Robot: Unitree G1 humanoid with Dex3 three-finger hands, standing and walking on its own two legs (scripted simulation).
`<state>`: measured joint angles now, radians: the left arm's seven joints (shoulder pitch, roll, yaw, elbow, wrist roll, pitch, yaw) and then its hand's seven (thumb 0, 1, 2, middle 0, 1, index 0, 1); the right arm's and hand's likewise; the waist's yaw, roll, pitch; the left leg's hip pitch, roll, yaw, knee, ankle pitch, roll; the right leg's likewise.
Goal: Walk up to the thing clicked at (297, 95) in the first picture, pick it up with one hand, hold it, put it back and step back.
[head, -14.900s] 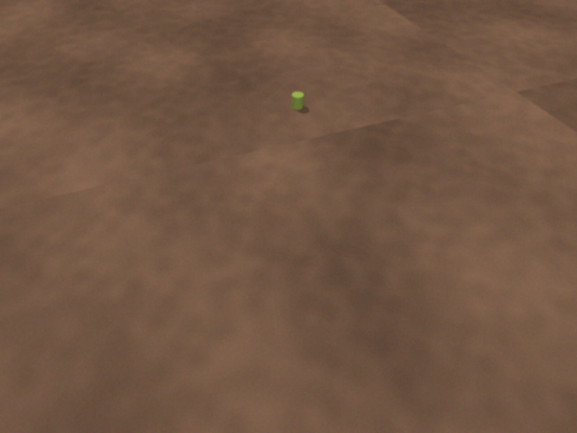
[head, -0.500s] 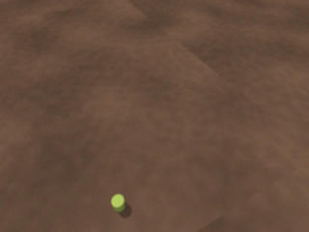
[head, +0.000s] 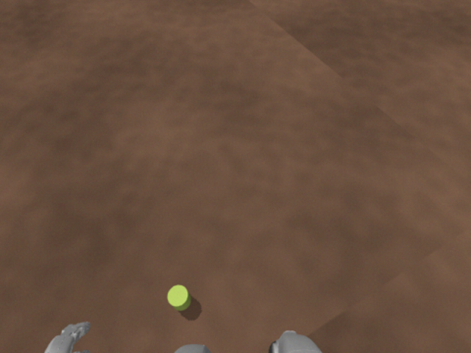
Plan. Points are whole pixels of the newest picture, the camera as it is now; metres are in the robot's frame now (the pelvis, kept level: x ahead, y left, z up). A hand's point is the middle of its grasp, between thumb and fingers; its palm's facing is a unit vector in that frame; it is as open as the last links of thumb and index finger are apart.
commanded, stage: walk up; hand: left
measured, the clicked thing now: (179, 298) +0.36 +0.24 -0.71
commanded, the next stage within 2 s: none
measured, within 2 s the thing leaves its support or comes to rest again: neither
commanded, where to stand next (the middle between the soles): -0.02 +0.00 m, yaw +0 degrees
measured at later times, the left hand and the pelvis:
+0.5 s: hand out of the picture -0.01 +0.31 -0.16, palm faces -0.01 -0.94 -0.34, open 7.3 cm; pelvis -0.08 +0.03 +0.01, yaw +0 degrees
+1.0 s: hand out of the picture +0.03 +0.27 -0.10, palm faces +0.01 -0.88 -0.48, open 7.3 cm; pelvis -0.05 -0.01 +0.01, yaw +0 degrees
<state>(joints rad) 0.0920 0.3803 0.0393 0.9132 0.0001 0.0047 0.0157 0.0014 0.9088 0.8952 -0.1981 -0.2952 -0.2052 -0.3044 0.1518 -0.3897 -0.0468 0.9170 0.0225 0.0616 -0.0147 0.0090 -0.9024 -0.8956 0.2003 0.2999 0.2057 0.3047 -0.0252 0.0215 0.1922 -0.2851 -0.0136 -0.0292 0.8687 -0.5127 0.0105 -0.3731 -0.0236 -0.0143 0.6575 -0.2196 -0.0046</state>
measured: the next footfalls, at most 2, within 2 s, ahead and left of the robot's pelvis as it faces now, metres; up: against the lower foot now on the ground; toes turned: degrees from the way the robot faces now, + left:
left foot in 0.26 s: -0.04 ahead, +0.15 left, +0.00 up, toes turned +1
right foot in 0.70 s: +0.00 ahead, -0.15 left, +0.00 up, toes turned -3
